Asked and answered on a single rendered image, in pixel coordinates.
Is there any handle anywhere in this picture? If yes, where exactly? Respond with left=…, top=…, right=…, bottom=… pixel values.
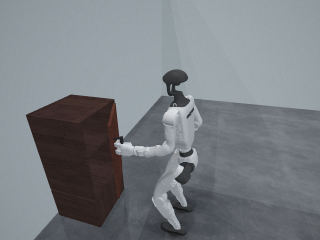
left=113, top=136, right=124, bottom=154

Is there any robot left thigh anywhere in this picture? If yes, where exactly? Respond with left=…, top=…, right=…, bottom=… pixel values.
left=153, top=164, right=192, bottom=202

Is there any robot left forearm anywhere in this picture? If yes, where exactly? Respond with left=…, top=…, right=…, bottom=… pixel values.
left=133, top=145, right=171, bottom=158

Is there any right robot upper arm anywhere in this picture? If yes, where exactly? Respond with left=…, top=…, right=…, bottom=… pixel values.
left=185, top=95, right=203, bottom=129

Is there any cupboard door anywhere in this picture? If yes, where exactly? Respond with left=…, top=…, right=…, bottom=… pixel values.
left=107, top=103, right=123, bottom=199

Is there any left robot upper arm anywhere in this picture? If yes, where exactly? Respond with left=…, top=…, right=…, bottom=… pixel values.
left=162, top=108, right=179, bottom=154

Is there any robot right foot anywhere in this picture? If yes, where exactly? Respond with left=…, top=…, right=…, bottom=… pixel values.
left=170, top=200, right=193, bottom=213

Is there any left robot hand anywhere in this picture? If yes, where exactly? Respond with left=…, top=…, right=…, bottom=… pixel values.
left=114, top=139, right=134, bottom=157

